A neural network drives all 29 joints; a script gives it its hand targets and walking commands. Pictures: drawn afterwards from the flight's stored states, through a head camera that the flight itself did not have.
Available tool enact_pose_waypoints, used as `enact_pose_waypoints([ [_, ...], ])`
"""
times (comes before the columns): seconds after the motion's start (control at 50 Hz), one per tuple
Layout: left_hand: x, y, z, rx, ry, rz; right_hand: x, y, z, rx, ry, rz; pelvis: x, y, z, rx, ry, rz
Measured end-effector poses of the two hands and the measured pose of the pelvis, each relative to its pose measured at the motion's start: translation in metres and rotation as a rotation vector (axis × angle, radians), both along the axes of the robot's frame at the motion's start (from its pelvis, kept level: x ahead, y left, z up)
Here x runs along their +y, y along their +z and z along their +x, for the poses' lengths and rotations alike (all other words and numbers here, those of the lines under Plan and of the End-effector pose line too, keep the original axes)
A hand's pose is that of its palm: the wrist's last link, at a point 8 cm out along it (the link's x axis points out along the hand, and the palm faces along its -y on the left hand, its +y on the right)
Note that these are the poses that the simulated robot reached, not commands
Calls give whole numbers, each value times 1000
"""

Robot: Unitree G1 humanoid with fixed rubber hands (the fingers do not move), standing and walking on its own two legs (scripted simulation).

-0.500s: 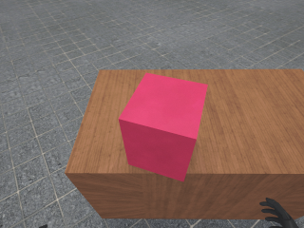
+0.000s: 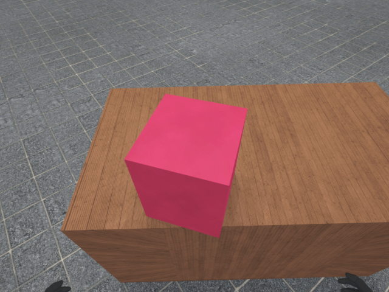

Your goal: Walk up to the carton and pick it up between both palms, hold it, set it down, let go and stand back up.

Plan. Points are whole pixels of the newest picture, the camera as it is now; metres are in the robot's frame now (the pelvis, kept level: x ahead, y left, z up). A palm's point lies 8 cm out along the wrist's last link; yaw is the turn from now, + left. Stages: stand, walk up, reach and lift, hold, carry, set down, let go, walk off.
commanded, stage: walk up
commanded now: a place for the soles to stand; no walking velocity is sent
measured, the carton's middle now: (192, 166) +0.40 +0.02 +0.00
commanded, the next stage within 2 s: reach and lift in 1.28 s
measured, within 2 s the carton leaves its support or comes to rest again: neither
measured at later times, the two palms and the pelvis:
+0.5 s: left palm out of the picture +0.09 +0.35 -0.10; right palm out of the picture +0.09 -0.29 -0.05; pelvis -0.01 +0.04 +0.01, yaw -2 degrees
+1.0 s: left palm out of the picture +0.11 +0.36 -0.08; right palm out of the picture +0.14 -0.29 -0.06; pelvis +0.01 +0.04 +0.01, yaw -2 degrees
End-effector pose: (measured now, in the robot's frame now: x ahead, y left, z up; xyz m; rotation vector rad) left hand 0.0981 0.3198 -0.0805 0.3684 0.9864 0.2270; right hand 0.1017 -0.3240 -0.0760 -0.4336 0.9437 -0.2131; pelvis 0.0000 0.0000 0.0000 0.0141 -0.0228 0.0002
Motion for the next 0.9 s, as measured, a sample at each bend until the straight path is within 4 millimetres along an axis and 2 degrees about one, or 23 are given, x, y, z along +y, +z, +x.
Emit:
enact_pose_waypoints([
  [0.06,-2,3,-2,5,-3,4,-2,4,6,-21,-7,4,-1,3,-1,-26,-9,7],
  [0.16,7,11,-2,5,-4,15,7,6,5,-28,-10,13,7,7,-3,-33,-11,10],
  [0.24,20,4,-8,30,-4,2,19,7,0,-9,-10,0,20,7,-6,-29,-12,-9],
  [0.32,32,-9,-10,48,-3,-26,31,11,-16,13,-17,-29,36,4,-8,-25,-15,-16],
  [0.4,35,-12,-7,39,6,-54,34,25,-31,42,-27,-58,42,10,-7,-11,-12,-33],
  [0.5,35,-16,-9,64,-4,-57,35,31,-13,-13,-27,-61,43,10,-9,-8,-31,-28],
  [0.6,34,-8,-7,38,-4,-23,31,23,3,-51,-29,-31,37,6,-8,-22,-34,-24],
  [0.74,42,7,0,39,-2,22,39,8,9,-28,-30,16,39,8,0,0,-31,-19],
  [0.9,37,2,7,43,-4,8,34,15,27,-52,-21,2,36,8,8,12,-32,-16],
])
